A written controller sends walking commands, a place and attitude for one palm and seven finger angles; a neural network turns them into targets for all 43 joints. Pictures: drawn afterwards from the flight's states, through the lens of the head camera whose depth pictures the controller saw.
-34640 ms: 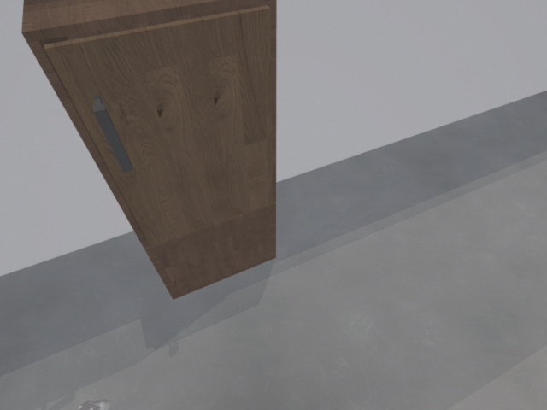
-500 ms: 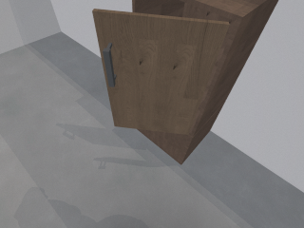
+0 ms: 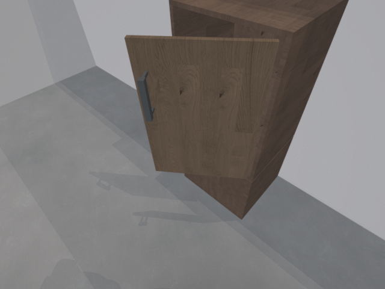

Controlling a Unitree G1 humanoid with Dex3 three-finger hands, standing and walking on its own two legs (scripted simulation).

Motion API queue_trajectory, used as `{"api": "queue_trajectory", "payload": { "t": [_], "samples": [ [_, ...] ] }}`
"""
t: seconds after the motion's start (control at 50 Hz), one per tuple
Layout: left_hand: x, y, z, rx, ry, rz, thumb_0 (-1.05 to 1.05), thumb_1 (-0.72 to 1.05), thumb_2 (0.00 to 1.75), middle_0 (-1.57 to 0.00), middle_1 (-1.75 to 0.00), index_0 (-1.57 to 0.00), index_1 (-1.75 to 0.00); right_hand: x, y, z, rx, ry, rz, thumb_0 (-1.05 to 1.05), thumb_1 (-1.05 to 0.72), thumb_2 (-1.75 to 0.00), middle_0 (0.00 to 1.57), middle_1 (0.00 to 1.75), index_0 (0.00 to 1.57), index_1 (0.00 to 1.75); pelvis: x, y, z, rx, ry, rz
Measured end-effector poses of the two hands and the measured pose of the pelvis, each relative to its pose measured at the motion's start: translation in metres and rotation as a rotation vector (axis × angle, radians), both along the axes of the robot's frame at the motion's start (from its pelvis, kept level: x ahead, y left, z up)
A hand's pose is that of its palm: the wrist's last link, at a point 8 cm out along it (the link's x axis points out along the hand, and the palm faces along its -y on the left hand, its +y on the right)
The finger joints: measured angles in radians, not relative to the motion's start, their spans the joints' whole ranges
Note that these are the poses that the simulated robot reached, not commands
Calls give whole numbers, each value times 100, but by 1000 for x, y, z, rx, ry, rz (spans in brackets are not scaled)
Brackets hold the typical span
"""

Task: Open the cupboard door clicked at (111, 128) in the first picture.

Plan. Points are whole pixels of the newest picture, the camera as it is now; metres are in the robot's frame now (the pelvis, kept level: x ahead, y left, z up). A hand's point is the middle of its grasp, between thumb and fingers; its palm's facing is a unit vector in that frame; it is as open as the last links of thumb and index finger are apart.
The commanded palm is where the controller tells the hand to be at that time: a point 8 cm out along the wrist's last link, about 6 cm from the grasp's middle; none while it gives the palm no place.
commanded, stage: come to a stop and stand still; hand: left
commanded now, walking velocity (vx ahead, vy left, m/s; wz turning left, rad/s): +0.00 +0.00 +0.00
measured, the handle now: (147, 96) +0.63 +0.19 +0.06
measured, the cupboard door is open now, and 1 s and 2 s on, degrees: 36 36 36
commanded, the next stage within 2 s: look again from close up in 0.46 s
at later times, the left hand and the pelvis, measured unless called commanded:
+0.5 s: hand out of the picture +0.05 +0.16 -0.16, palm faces +0.03 -0.97 -0.22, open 7.3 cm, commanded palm none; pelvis +0.02 -0.02 +0.01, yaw +1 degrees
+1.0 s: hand out of the picture +0.02 +0.15 -0.17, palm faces +0.06 -0.98 -0.19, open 7.3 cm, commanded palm none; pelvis +0.02 -0.02 +0.01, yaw +1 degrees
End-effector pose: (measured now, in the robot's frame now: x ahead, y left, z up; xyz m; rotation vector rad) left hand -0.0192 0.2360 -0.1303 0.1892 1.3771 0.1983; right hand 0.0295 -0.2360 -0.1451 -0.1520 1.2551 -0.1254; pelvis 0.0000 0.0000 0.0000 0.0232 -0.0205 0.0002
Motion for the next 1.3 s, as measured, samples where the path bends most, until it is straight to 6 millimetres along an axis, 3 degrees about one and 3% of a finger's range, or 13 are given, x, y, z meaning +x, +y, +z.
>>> {"api": "queue_trajectory", "payload": {
  "t": [0.22, 0.42, 0.66, 0.82, 1.3],
  "samples": [
    [38, -24, -5, -37, -49, -23, 1, 92, 90, -21, -30, -21, -30, -40, -8, 3, -3, 140, -36, 1, -91, -89, 20, 30, 20, 29, 8, -15, 3, -4, 1, 10],
    [58, -26, -2, -25, -84, -26, 1, 92, 90, -20, -30, -20, -30, -37, 0, 1, 28, 156, -36, 1, -91, -89, 20, 30, 20, 29, 15, -21, 5, -8, -5, 14],
    [46, -33, -3, -35, -51, 1, 0, 92, 90, -20, -30, -20, -30, -10, -2, 2, 26, 108, -14, 0, -91, -89, 20, 30, 20, 29, 21, -24, 7, -10, -6, 17],
    [34, -39, -5, -54, -20, 17, 0, 91, 90, -20, -30, -20, -30, -2, -8, 5, 6, 97, -7, 0, -91, -89, 20, 30, 20, 29, 22, -24, 7, -12, -9, 17],
    [33, -37, -7, -57, -17, 20, 0, 91, 90, -20, -30, -20, -30, -22, 1, 4, 18, 150, -24, 0, -91, -89, 20, 30, 20, 29, 24, -22, 7, -14, -9, 9]
  ]
}}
